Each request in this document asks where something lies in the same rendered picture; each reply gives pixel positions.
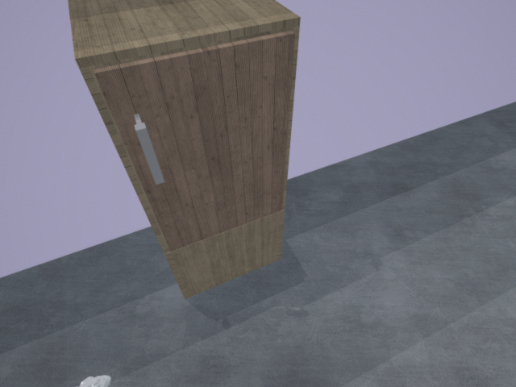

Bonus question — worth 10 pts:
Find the handle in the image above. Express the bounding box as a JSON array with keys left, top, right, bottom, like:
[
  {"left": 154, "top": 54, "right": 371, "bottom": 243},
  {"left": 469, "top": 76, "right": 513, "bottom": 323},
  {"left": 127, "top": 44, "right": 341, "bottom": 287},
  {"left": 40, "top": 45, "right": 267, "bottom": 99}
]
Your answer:
[{"left": 134, "top": 114, "right": 164, "bottom": 185}]

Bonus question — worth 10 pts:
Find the cupboard door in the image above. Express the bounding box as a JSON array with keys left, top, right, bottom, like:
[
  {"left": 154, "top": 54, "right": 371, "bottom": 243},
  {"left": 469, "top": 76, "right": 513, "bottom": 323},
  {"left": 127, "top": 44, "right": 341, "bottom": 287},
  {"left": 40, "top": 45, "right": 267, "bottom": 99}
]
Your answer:
[{"left": 94, "top": 31, "right": 295, "bottom": 251}]

